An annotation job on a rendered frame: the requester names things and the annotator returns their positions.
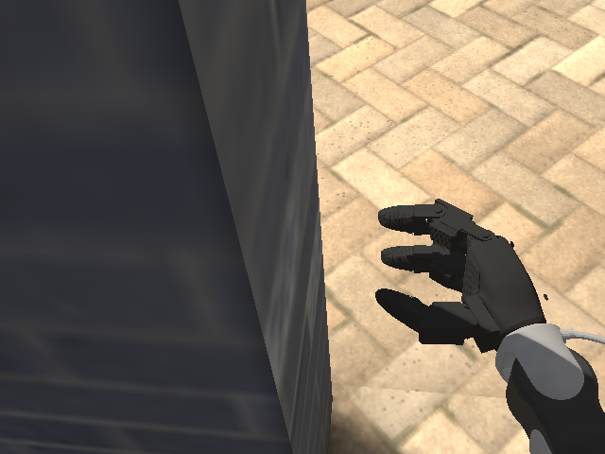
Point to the right robot hand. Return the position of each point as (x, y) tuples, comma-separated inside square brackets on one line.
[(498, 296)]

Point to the right robot forearm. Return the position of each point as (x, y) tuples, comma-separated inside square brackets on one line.
[(552, 391)]

